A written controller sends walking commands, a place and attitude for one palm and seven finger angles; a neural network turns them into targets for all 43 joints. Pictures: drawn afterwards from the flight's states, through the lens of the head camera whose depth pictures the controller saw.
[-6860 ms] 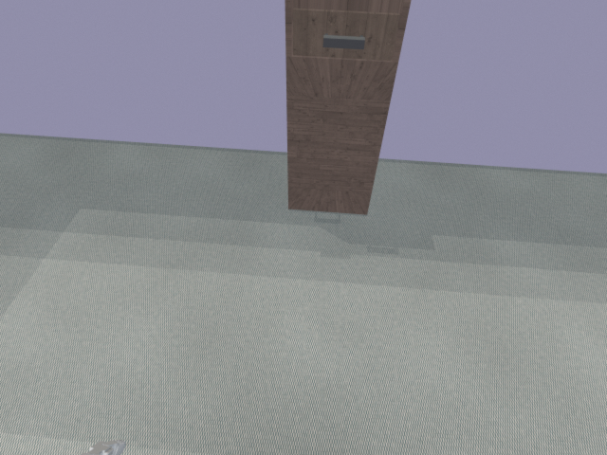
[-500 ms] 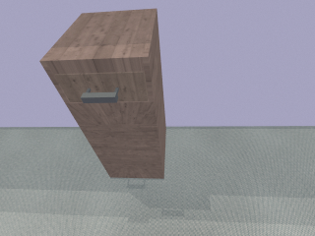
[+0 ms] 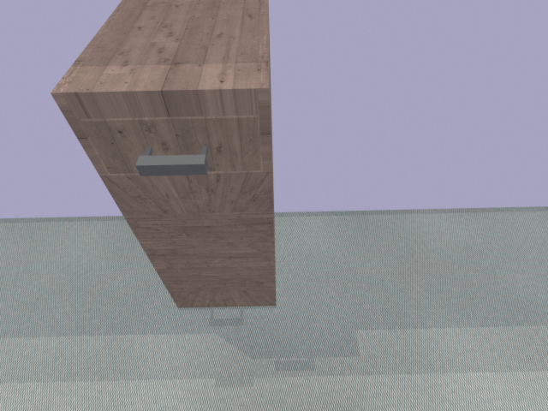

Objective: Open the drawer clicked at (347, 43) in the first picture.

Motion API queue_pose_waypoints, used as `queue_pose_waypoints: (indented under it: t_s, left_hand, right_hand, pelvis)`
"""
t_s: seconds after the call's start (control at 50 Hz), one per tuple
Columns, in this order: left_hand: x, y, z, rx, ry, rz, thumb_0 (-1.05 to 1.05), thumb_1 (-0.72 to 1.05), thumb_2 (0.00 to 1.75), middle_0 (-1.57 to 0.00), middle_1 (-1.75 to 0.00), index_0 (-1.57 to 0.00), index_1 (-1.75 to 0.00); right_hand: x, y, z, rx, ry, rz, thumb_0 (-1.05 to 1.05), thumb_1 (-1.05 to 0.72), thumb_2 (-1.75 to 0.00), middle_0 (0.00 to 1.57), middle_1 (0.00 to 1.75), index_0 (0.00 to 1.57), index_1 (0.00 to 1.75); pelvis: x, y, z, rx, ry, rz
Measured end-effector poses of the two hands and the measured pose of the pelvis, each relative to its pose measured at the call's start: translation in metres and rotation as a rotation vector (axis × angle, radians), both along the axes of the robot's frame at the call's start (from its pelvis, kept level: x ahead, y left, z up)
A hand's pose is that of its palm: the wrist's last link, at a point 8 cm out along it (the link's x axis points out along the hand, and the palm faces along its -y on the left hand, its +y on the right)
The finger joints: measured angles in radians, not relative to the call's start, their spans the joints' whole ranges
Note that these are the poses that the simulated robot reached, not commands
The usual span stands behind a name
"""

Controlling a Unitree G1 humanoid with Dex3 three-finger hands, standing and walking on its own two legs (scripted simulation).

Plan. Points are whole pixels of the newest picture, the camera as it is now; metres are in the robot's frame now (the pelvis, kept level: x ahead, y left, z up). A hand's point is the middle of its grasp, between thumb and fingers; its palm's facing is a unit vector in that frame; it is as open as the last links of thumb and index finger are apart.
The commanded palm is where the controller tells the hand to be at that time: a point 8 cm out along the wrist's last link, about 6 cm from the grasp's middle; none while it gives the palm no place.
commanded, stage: come to a stop and stand still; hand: left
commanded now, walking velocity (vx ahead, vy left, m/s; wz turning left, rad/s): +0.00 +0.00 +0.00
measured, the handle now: (175, 157) +0.56 +0.23 +0.03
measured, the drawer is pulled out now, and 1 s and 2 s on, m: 0.00 0.00 0.00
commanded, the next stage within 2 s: look again from close up in 0.22 s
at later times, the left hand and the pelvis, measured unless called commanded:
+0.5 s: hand out of the picture -0.01 +0.18 -0.18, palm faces +0.00 -0.98 -0.18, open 7.3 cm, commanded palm none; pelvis -0.01 +0.02 -0.01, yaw +0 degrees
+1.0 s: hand out of the picture -0.06 +0.19 -0.18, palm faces +0.02 -0.99 -0.16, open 7.3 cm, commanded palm none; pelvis -0.03 +0.03 +0.00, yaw +0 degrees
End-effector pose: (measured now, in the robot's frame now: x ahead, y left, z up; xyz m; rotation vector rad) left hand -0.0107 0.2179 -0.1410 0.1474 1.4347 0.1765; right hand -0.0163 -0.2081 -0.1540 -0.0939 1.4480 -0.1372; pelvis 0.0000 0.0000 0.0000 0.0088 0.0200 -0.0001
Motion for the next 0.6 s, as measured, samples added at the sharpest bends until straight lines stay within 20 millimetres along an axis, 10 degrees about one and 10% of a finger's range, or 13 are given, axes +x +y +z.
queue_pose_waypoints:
  t_s: [0.24, 0.6]
  left_hand:
    - [0.018, 0.005, -0.005, -0.009, -0.034, -0.006, 0.01, 0.94, 0.9, -0.2, -0.3, -0.2, -0.3]
    - [-0.005, 0.023, -0.015, -0.031, -0.078, -0.031, 0.01, 0.92, 0.9, -0.2, -0.3, -0.2, -0.3]
  right_hand:
    - [0.0, 0.002, 0.007, -0.024, 0.006, -0.001, 0.0, -0.91, -0.9, 0.2, 0.3, 0.2, 0.3]
    - [0.007, 0.007, 0.009, -0.066, -0.126, 0.037, 0.0, -0.92, -0.9, 0.2, 0.3, 0.2, 0.3]
  pelvis:
    - [0.006, 0.001, 0.002, -0.012, -0.023, -0.001]
    - [-0.019, 0.024, -0.006, -0.023, -0.058, -0.002]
